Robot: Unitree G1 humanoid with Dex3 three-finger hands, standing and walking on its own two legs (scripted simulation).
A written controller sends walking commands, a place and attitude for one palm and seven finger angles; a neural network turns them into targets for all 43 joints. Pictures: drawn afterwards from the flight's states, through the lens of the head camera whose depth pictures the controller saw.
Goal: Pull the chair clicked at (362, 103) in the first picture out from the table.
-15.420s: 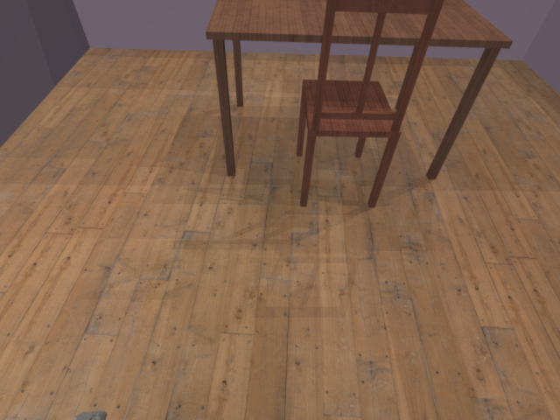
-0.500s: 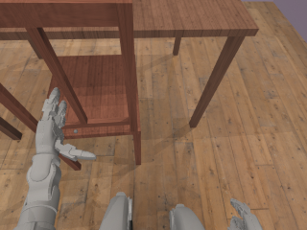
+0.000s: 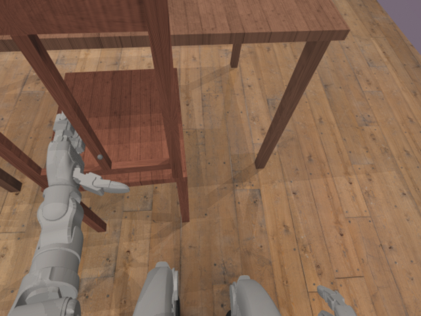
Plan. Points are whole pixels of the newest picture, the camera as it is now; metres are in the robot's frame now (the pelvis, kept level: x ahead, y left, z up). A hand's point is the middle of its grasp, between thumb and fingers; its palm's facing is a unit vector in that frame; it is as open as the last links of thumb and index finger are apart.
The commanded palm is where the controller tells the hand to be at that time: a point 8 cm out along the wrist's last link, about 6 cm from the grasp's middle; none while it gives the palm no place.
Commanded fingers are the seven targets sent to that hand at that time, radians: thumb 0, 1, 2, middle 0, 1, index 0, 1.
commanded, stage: push the fingers through the gap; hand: left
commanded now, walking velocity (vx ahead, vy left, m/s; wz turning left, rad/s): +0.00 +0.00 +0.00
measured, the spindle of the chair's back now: (78, 120) +0.45 +0.25 +0.07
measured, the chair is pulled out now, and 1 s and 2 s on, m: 0.00 0.00 0.02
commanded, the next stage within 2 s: hook a spindle and tug to test in 0.52 s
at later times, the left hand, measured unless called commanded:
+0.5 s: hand (97, 150) +0.41 +0.22 +0.03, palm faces +0.15 -0.99 -0.04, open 16.9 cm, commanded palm +0.39 +0.26 +0.03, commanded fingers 0.00 -0.50 0.30 -0.06 -0.08 -0.06 -0.08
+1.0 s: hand (100, 149) +0.42 +0.22 +0.03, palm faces +0.14 -0.99 -0.02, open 15.2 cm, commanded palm +0.39 +0.25 +0.03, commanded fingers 0.00 -0.22 0.42 -0.41 -1.18 -0.41 -1.18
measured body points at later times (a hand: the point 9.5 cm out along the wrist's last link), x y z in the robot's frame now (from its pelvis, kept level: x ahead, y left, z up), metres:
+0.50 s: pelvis +0.00 +0.00 +0.00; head +0.12 +0.02 +0.43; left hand +0.40 +0.27 +0.03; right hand +0.09 -0.26 -0.12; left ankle +0.06 +0.12 -0.62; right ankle +0.00 -0.12 -0.62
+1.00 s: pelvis +0.00 +0.01 +0.00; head +0.12 +0.03 +0.44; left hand +0.40 +0.27 +0.03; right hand +0.10 -0.25 -0.11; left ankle +0.06 +0.12 -0.62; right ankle +0.00 -0.12 -0.62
